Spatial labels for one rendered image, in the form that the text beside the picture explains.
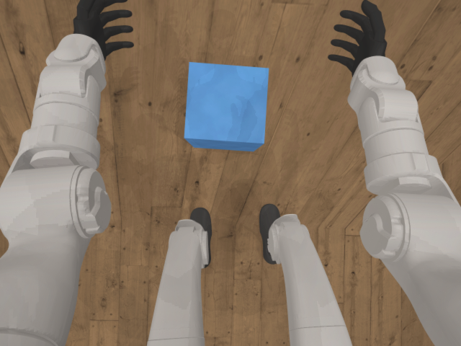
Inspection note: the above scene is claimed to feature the robot right upper arm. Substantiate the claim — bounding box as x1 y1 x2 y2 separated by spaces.
359 192 461 346

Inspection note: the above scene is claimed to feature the robot right thigh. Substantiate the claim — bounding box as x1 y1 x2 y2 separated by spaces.
269 221 352 346

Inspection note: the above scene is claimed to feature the right robot forearm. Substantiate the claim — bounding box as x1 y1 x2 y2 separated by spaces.
347 56 460 206

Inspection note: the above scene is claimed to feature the right robot hand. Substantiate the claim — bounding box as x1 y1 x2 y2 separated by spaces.
328 0 387 77

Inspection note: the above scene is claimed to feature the left robot forearm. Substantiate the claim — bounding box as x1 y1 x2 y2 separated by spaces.
0 34 107 237

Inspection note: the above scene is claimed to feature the left robot hand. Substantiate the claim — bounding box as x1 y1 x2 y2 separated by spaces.
73 0 134 61

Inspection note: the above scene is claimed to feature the left robot foot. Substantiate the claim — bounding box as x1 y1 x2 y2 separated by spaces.
190 208 212 269

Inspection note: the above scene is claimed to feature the robot left upper arm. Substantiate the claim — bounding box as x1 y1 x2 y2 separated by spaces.
0 165 111 346

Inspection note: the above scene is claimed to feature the carton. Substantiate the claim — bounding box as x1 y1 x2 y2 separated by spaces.
184 62 269 151

